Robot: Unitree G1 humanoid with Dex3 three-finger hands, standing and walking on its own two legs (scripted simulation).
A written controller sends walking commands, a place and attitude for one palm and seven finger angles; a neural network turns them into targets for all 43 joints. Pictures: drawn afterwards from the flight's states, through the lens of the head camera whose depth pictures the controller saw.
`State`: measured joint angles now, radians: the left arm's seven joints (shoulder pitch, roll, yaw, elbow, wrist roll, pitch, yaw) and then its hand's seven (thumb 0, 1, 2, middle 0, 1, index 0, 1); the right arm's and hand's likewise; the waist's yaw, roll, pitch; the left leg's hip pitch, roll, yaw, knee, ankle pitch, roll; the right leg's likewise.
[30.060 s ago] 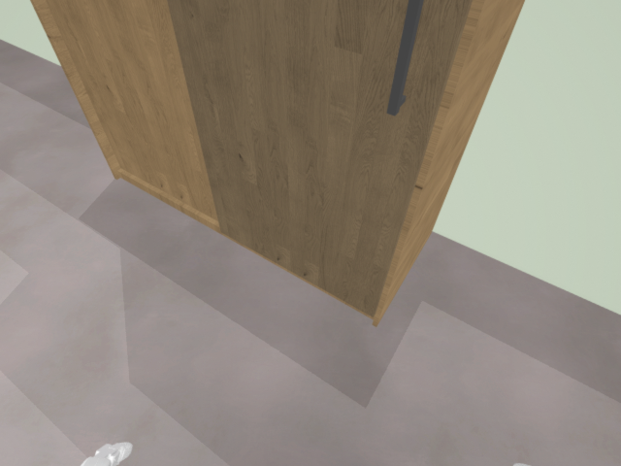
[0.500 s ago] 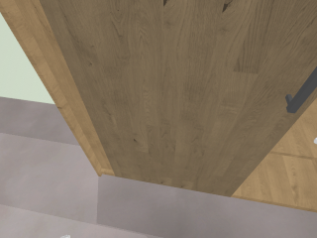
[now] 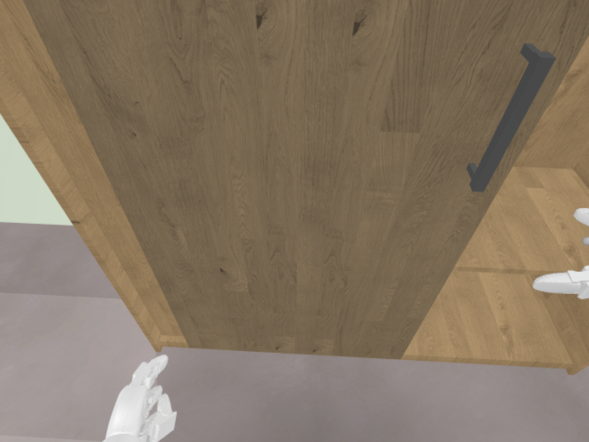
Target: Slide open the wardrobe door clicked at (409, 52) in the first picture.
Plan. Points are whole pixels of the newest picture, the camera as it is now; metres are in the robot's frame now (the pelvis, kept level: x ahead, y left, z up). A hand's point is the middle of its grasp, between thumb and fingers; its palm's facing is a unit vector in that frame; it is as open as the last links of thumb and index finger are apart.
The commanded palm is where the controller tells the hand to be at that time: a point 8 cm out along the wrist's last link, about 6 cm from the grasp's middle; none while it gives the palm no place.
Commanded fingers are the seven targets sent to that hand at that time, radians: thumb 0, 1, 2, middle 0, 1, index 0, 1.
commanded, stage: draw the hand back to the body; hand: right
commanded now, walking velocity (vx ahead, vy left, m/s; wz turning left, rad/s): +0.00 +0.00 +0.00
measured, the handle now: (501, 124) +0.50 -0.29 +0.20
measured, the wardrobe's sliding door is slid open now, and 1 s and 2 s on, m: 0.58 0.58 0.58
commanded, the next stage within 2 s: step back with the hand held close in 1.64 s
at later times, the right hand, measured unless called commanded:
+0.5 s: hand (580, 278) +0.26 -0.30 +0.16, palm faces +0.13 +0.99 -0.03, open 14.7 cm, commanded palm +0.23 -0.34 +0.17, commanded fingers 0.00 0.44 -0.25 0.25 1.09 0.25 1.09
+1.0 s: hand (578, 292) +0.24 -0.28 +0.17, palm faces +0.50 +0.80 -0.33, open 11.5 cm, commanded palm +0.19 -0.31 +0.18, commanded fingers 0.00 -0.47 -0.69 0.22 0.56 0.22 0.56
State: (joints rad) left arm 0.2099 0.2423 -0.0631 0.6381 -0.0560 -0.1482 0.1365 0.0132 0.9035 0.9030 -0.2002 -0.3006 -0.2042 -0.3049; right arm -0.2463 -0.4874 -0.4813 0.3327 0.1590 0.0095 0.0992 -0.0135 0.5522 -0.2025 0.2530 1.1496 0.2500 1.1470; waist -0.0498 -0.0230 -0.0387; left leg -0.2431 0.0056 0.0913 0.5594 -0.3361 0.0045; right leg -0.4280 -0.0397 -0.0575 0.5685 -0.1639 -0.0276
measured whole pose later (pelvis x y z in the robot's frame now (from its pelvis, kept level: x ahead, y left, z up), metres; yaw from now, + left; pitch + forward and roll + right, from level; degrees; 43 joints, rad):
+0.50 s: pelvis +0.01 +0.01 +0.00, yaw +1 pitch -1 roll +1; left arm 0.29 0.30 -0.05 0.60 -0.11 -0.22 0.12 0.02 0.90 0.90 -0.20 -0.30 -0.20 -0.30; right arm 0.00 -0.52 -0.55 0.23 0.40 0.10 0.48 -0.01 0.55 -0.20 0.25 1.15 0.25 1.15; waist -0.05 -0.06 -0.07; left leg -0.18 -0.01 0.07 0.54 -0.35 0.01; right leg -0.36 -0.06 -0.07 0.57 -0.19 -0.01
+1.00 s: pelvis +0.03 +0.00 +0.01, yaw +2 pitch -4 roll +0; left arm 0.19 0.23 -0.05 0.68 -0.01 -0.16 0.09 0.02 0.90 0.90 -0.20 -0.30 -0.20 -0.31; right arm 0.31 -0.35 -0.36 -0.24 0.09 -0.06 -0.11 0.00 -0.11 -0.53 0.23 0.76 0.23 0.75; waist -0.09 -0.05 0.01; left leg -0.03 0.02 0.05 0.39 -0.30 0.00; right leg -0.20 -0.02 -0.10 0.41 -0.14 -0.03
